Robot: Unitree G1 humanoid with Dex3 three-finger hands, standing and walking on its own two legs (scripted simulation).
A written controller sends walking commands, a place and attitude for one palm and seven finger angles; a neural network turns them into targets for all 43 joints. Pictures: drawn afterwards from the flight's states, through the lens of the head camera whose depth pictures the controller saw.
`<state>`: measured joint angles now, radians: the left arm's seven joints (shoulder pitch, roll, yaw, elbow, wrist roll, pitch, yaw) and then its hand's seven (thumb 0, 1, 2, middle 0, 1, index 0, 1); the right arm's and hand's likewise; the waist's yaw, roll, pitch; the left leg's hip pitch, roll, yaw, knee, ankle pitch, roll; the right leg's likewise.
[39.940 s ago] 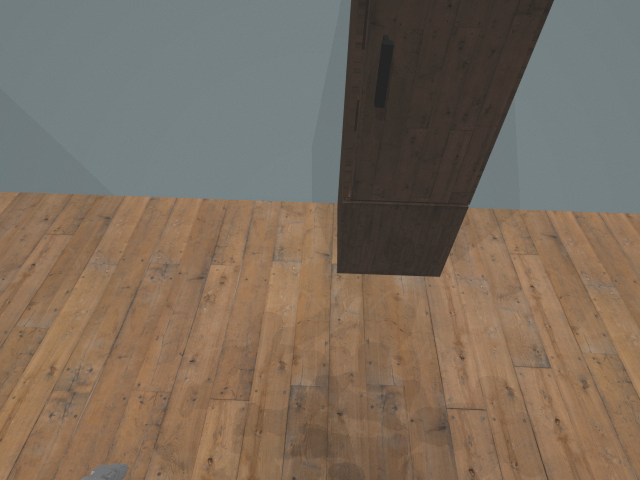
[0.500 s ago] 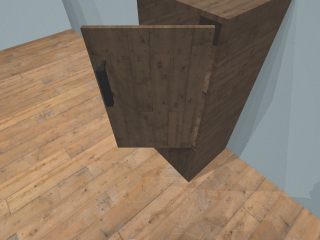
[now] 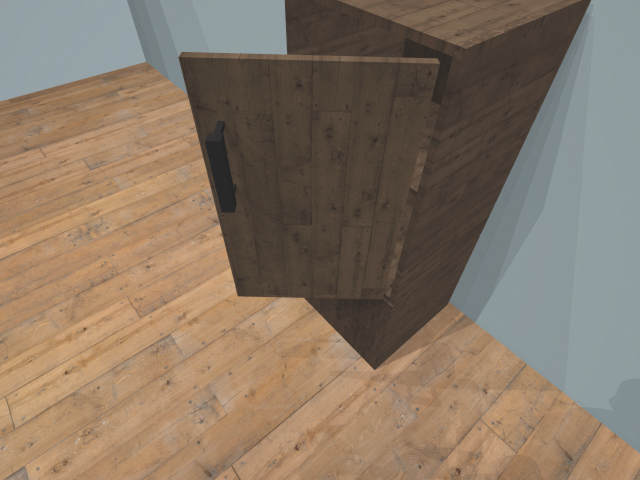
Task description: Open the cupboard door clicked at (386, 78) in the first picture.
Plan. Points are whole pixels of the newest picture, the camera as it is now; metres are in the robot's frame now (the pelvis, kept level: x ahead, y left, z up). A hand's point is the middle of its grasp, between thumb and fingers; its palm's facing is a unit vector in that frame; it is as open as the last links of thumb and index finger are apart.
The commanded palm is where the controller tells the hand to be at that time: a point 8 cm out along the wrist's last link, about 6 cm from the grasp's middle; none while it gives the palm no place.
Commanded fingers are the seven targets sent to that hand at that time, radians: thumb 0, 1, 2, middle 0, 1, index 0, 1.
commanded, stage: look again from close up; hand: left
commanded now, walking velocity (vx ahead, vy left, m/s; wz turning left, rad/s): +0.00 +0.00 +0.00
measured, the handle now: (224, 167) +0.57 +0.19 +0.08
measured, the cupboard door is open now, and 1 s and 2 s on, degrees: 49 49 49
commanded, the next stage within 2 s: raise the hand with hooked fingers in 0.40 s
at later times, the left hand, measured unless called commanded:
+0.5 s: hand out of the picture +0.02 +0.18 -0.17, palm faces -0.01 -0.98 -0.18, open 7.4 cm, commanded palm +0.11 +0.23 -0.06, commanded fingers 0.00 0.88 0.89 -0.20 -0.31 -0.20 -0.31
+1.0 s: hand (171, 453) +0.16 +0.19 -0.03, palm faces +0.15 -0.99 -0.05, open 9.0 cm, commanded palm +0.16 +0.24 -0.01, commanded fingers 0.00 0.29 0.64 -0.24 -0.69 -0.24 -0.69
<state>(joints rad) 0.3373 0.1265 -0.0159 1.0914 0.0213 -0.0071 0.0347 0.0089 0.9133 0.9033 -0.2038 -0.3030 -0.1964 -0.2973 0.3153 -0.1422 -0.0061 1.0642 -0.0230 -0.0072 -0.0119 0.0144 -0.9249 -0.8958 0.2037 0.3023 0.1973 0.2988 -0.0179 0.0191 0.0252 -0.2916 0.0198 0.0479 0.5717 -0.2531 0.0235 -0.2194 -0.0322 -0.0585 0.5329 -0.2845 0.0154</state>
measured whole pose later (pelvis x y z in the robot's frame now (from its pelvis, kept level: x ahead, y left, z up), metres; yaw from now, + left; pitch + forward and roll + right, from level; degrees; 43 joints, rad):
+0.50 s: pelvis +0.01 +0.01 +0.01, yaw -1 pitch -1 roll +0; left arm 0.29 0.18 -0.01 1.07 0.02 -0.01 0.03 0.01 0.91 0.90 -0.20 -0.30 -0.19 -0.30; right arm 0.24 -0.17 0.01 1.09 -0.01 -0.02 -0.01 0.01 -0.92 -0.90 0.20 0.30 0.20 0.30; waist 0.01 -0.02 0.03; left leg -0.24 0.00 0.07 0.48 -0.23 0.03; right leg -0.19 -0.05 -0.04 0.47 -0.27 0.03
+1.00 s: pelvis +0.00 -0.04 -0.08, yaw +2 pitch +11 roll -2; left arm 0.52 0.21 0.23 0.01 -0.30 -0.47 -0.31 0.02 0.52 0.74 -0.23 -0.55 -0.22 -0.55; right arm 0.14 -0.25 -0.06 0.52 0.02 -0.24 -0.05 0.01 -0.91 -0.90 0.20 0.30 0.20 0.30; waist 0.06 -0.01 -0.12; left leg -0.84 0.06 -0.03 1.12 -0.49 -0.03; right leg -0.74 -0.02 -0.12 1.10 -0.56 -0.03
